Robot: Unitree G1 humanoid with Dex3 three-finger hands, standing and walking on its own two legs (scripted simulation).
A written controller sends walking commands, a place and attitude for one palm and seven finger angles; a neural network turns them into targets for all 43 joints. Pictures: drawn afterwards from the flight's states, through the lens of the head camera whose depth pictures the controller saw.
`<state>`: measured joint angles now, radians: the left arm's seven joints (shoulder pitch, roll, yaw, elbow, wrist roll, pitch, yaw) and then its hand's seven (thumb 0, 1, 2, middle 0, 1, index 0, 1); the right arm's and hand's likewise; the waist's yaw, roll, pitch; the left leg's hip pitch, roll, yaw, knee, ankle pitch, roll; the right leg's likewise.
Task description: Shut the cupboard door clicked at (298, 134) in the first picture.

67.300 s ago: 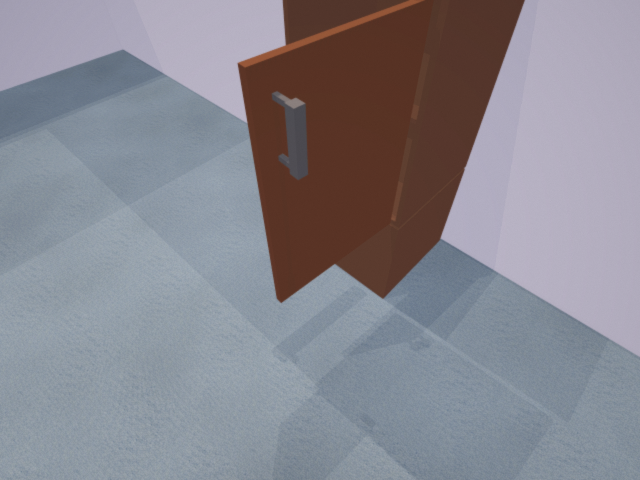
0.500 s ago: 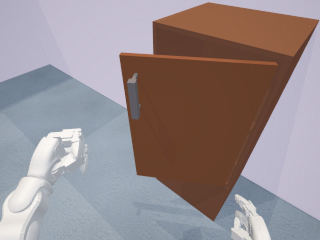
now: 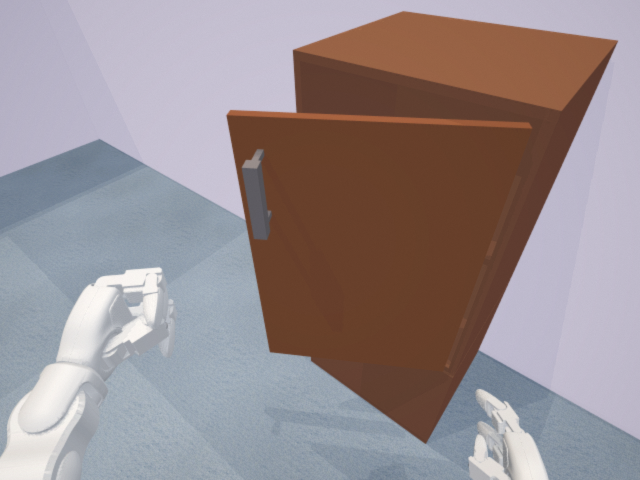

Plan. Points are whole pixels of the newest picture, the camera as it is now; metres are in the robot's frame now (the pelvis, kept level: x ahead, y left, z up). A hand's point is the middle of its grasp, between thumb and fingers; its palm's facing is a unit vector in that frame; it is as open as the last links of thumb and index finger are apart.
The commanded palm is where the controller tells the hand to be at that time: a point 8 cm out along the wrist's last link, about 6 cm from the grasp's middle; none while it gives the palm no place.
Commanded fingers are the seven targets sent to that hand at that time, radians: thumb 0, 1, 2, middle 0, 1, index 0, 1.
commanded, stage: bring the fist close to the handle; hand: left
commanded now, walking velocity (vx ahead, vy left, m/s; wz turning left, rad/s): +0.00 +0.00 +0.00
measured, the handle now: (260, 194) +0.48 +0.14 +0.14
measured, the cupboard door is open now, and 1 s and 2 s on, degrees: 31 31 27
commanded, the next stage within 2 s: push the door shut along its arc in 1.36 s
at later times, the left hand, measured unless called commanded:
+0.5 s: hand (221, 275) +0.30 +0.15 +0.15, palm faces -0.04 -1.00 -0.05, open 3.1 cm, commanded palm +0.28 +0.19 +0.15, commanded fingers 0.00 0.90 0.90 -1.30 -1.50 -1.30 -1.50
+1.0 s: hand (271, 236) +0.38 +0.11 +0.14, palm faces -0.05 -1.00 -0.02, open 3.1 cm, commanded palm +0.35 +0.16 +0.15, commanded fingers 0.00 0.90 0.90 -1.30 -1.50 -1.30 -1.50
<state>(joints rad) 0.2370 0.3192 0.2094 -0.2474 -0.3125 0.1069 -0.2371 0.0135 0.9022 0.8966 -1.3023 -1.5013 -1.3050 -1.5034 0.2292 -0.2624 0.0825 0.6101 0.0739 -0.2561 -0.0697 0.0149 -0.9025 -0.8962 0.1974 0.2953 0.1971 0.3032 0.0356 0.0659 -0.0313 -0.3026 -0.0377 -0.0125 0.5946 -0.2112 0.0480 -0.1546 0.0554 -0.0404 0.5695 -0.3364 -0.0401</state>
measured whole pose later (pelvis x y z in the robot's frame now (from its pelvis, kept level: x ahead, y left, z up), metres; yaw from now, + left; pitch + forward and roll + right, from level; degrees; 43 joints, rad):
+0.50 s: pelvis +0.02 +0.00 +0.00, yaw -1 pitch -3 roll -1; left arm 0.02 0.25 0.11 -0.13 -0.25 0.15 -0.13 0.01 0.90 0.90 -1.30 -1.50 -1.30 -1.50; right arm 0.22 -0.25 0.08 0.60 0.07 -0.19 -0.05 0.01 -0.90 -0.90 0.20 0.30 0.20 0.30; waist 0.02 0.05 -0.03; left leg -0.30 -0.04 0.01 0.59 -0.23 0.05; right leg -0.16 0.05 -0.02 0.57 -0.36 -0.04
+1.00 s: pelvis +0.03 -0.01 +0.00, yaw -2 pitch -1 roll +0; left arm -0.25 0.20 0.07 0.15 -0.21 0.16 -0.03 0.01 0.90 0.90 -1.30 -1.50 -1.30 -1.50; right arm 0.21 -0.25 0.07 0.61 0.07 -0.06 -0.04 0.01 -0.90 -0.90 0.20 0.30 0.20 0.30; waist -0.01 0.04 -0.03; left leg -0.30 -0.03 0.01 0.57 -0.25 0.04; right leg -0.17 0.06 -0.01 0.57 -0.37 -0.05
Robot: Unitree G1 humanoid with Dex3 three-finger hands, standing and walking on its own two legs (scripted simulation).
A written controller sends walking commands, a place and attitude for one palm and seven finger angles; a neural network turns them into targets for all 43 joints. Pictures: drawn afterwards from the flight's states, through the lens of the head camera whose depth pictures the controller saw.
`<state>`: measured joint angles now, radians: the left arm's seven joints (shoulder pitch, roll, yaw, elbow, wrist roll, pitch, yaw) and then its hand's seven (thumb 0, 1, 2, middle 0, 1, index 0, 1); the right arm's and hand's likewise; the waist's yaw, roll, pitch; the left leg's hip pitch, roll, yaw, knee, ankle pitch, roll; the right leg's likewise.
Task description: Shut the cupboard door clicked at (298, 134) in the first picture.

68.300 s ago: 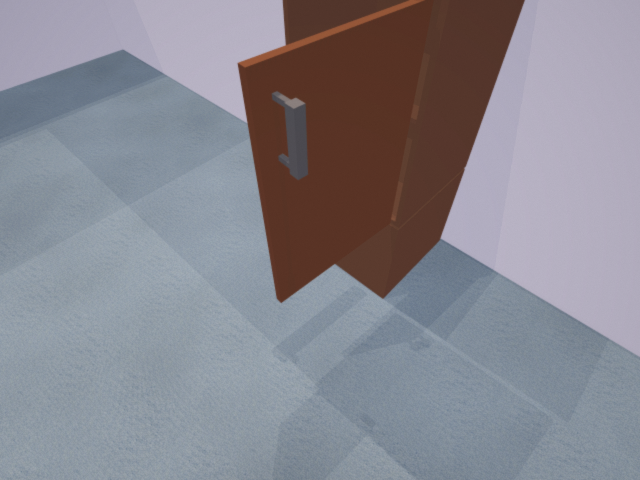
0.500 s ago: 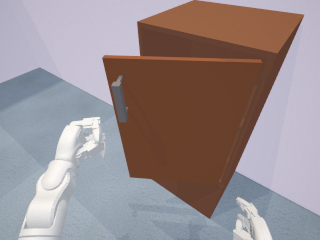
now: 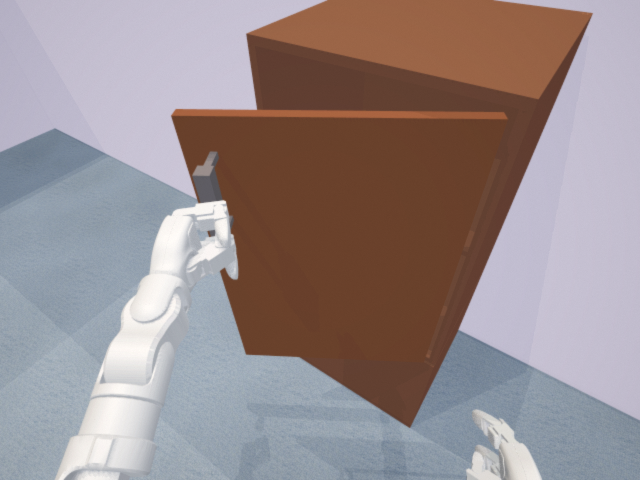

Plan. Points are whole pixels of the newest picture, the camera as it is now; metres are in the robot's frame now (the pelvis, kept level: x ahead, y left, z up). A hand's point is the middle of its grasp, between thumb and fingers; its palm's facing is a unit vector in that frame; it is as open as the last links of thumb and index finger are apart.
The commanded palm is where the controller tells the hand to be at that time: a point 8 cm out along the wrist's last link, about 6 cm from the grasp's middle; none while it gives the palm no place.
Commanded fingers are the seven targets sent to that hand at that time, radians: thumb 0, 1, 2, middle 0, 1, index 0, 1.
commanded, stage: bring the fist close to the handle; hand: left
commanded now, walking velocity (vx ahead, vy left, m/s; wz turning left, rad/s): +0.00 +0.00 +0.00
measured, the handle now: (218, 201) +0.44 +0.16 +0.14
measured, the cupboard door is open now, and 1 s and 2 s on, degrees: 31 27 12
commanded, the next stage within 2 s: push the door shut along its arc in 0.36 s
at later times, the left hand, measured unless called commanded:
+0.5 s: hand (229, 253) +0.34 +0.13 +0.15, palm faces -0.02 -1.00 -0.03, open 3.1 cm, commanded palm +0.32 +0.18 +0.15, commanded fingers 0.00 0.90 0.90 -1.30 -1.50 -1.30 -1.50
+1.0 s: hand (238, 219) +0.39 +0.13 +0.15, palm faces -0.13 -0.99 -0.02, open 3.1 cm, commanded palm +0.39 +0.17 +0.15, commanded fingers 0.00 0.90 0.90 -1.30 -1.50 -1.30 -1.50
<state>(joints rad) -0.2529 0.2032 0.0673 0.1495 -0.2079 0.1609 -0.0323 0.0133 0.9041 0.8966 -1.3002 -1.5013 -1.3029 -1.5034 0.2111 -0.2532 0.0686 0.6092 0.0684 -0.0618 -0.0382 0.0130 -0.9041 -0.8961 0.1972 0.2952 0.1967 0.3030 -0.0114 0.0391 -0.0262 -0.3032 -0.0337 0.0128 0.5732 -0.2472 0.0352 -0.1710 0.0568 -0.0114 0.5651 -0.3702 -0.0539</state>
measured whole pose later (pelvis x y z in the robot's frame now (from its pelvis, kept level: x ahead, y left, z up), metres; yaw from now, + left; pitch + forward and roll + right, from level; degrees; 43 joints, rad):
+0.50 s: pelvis +0.00 -0.01 +0.00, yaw +0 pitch -2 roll +0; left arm -0.24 0.21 0.07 0.16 -0.21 0.13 -0.05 0.01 0.90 0.90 -1.30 -1.50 -1.30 -1.50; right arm 0.19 -0.26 0.06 0.59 0.08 -0.03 -0.04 0.01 -0.91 -0.90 0.20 0.29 0.20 0.30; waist -0.01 0.05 -0.03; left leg -0.30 -0.03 0.00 0.58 -0.25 0.03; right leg -0.17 0.06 -0.02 0.57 -0.37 -0.06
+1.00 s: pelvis -0.01 +0.00 +0.00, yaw +0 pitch +1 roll +0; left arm -0.56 0.27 0.10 0.56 -0.22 0.01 -0.17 0.01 0.90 0.90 -1.35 -1.50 -1.31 -1.50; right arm 0.28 -0.29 0.04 0.64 0.08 -0.03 -0.05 0.01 -0.91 -0.90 0.20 0.29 0.20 0.30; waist -0.05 0.04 -0.02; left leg -0.37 -0.03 0.01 0.59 -0.23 0.04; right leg -0.24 0.06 -0.02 0.59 -0.36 -0.05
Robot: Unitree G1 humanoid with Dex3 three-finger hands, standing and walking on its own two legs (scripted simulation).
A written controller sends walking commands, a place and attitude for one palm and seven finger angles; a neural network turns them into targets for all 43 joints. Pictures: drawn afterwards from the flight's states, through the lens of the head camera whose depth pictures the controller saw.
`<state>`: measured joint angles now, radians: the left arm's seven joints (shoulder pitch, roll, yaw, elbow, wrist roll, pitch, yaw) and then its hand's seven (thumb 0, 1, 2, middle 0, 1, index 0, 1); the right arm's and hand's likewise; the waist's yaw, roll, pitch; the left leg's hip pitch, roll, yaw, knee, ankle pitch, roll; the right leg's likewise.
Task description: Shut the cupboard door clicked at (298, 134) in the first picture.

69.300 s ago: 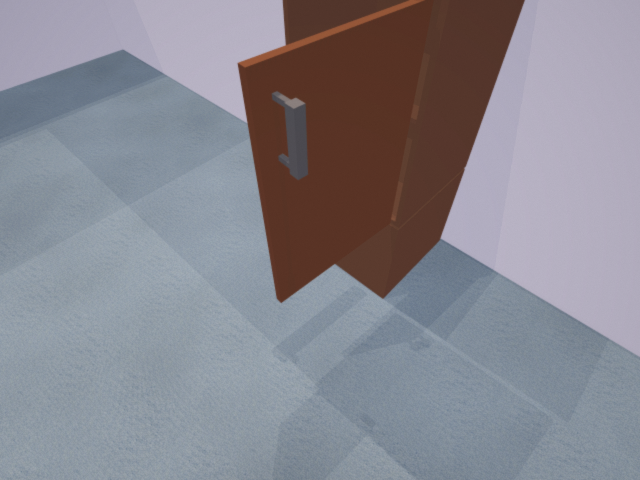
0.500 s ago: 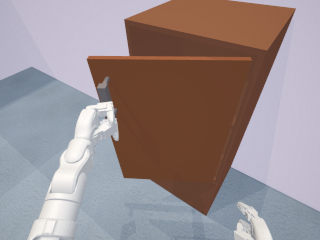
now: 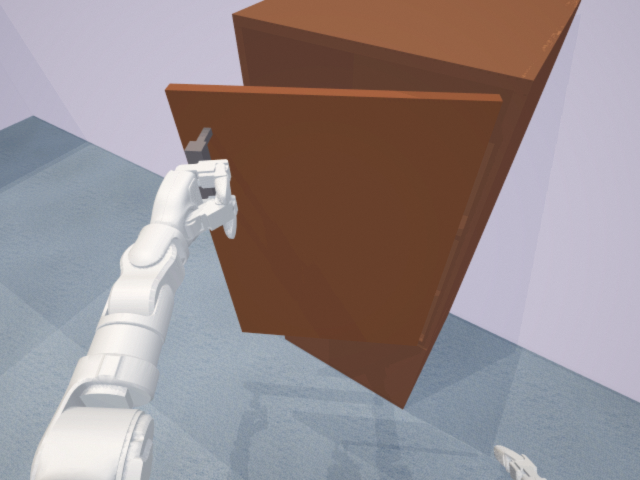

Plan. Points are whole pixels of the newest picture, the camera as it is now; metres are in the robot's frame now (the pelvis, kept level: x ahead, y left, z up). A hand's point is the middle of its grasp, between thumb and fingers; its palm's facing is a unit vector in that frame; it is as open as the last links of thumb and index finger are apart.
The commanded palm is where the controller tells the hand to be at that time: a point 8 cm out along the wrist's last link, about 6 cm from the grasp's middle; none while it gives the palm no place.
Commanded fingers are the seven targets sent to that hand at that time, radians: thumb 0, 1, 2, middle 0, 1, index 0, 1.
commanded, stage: push the door shut along its arc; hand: left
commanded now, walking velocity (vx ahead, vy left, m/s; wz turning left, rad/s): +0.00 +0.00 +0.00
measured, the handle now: (211, 177) +0.48 +0.16 +0.14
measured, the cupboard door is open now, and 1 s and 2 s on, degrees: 27 12 4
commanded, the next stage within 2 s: pull the fist back off the door in 1.30 s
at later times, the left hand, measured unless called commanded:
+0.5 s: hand (257, 180) +0.46 +0.09 +0.15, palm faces -0.26 -0.97 -0.03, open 3.1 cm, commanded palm +0.47 +0.14 +0.15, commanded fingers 0.00 0.90 0.90 -1.30 -1.50 -1.30 -1.50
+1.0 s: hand (288, 155) +0.52 +0.05 +0.15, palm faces -0.36 -0.93 -0.01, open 3.0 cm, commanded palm +0.53 +0.10 +0.15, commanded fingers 0.00 0.90 0.90 -1.30 -1.50 -1.30 -1.50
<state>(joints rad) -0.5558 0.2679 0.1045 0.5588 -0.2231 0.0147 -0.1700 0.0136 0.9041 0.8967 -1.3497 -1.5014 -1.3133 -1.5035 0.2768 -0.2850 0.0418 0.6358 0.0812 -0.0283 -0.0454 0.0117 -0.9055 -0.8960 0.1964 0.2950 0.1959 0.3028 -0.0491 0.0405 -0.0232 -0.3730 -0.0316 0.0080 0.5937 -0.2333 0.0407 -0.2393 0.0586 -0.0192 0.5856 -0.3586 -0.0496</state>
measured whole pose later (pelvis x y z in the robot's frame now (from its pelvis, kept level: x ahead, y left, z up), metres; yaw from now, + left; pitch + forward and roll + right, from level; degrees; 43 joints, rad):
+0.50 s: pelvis -0.01 +0.02 -0.01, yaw +1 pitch +7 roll -1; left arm -1.00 0.30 0.09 1.11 -0.19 -0.16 -0.24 0.01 0.90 0.90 -1.30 -1.50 -1.30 -1.50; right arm 0.35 -0.29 0.04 0.71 0.05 -0.13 -0.02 0.01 -0.90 -0.90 0.20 0.30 0.20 0.30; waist -0.12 0.04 -0.03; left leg -0.57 -0.05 0.00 0.69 -0.24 0.06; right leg -0.43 0.04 -0.03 0.70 -0.39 -0.03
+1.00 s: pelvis +0.00 +0.01 -0.02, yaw -1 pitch +13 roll -1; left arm -1.16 0.38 0.18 1.24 -0.15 -0.17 -0.33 0.00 0.87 0.93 -1.30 -1.50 -1.30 -1.50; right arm 0.45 -0.30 0.01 0.72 0.02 -0.10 -0.01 0.01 -0.91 -0.90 0.20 0.30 0.20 0.30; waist -0.19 0.05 -0.06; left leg -0.70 -0.02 0.02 0.75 -0.28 0.05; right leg -0.56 0.07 -0.02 0.74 -0.41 -0.04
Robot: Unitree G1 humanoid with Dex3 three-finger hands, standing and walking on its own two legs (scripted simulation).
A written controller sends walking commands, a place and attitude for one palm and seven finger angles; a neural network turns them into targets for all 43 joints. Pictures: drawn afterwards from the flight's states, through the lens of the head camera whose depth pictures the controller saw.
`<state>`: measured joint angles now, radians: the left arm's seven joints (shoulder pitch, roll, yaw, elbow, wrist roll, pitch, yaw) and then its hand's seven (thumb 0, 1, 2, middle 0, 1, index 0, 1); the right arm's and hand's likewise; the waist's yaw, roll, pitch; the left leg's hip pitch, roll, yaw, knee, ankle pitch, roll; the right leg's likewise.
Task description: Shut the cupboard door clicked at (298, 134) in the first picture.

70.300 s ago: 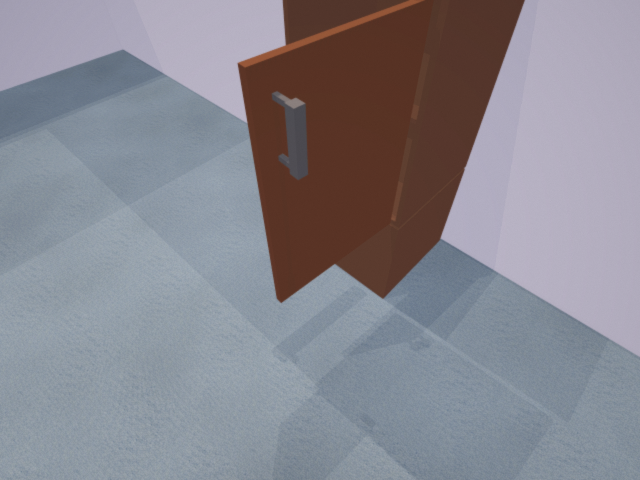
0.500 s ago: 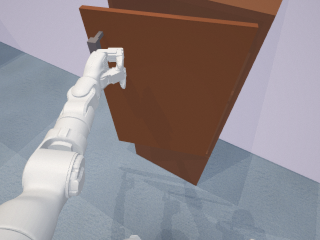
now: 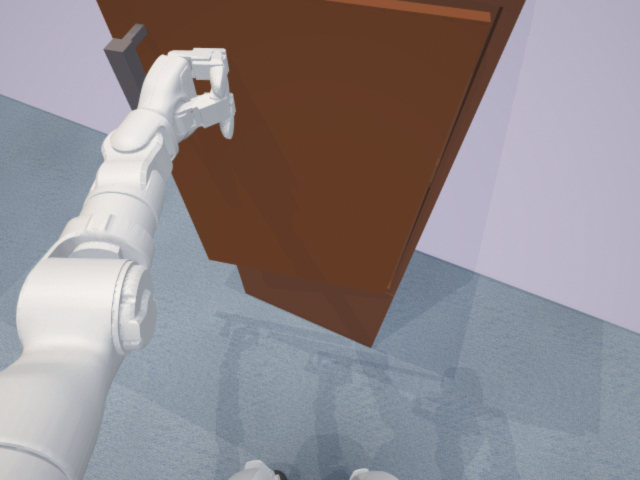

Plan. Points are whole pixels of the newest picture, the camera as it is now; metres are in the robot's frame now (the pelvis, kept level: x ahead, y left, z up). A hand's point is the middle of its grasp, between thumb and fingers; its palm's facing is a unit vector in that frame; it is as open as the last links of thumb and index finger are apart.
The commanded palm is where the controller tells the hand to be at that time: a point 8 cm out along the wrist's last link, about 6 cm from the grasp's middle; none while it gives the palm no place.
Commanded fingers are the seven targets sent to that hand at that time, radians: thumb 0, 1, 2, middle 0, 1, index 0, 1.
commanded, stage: push the door shut along its arc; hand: left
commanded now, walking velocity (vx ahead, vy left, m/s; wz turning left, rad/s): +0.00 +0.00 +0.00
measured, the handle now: (147, 87) +0.56 +0.15 +0.16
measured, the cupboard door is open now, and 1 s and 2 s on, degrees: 12 4 4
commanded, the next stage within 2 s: pull the fist back off the door in 0.30 s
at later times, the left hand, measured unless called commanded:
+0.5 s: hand (245, 93) +0.52 +0.03 +0.18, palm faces -0.21 -0.98 +0.08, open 3.4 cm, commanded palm +0.54 +0.06 +0.17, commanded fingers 0.00 0.90 0.90 -1.30 -1.50 -1.30 -1.50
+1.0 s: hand (259, 110) +0.51 +0.02 +0.16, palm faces -0.01 -1.00 +0.00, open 3.1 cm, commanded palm +0.47 +0.07 +0.17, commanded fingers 0.00 0.90 0.90 -1.30 -1.50 -1.30 -1.50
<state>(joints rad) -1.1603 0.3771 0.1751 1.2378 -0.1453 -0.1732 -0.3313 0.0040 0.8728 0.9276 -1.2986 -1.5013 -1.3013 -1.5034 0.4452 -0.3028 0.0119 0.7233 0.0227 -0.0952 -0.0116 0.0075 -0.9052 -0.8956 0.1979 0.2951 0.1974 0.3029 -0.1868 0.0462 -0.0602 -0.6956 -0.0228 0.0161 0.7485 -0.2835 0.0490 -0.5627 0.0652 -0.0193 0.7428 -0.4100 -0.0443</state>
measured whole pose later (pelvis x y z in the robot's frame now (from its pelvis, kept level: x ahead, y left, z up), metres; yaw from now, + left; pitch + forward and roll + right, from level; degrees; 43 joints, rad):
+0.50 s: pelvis +0.00 -0.01 -0.01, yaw +2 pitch +15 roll -1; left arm -1.29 0.24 0.14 1.27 -0.19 -0.10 -0.11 0.03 0.96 1.02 -1.30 -1.50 -1.30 -1.50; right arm 0.35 -0.30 0.01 0.77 0.02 -0.16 -0.01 0.01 -0.91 -0.90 0.20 0.29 0.20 0.30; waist -0.14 0.04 -0.07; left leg -0.77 -0.03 -0.03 0.80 -0.29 0.03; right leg -0.63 0.06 -0.06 0.79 -0.44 -0.06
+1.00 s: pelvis +0.02 -0.02 +0.01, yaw -2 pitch +11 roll +0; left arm -0.93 0.15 0.21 1.01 -0.07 -0.21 0.13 0.01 0.91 0.91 -1.30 -1.50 -1.30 -1.50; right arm 0.51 -0.28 -0.03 0.71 0.00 -0.04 0.07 0.01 -0.91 -0.90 0.20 0.29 0.20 0.30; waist -0.13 0.06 -0.09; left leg -0.58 0.01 0.03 0.68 -0.29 0.02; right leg -0.46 0.09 0.01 0.68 -0.40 -0.07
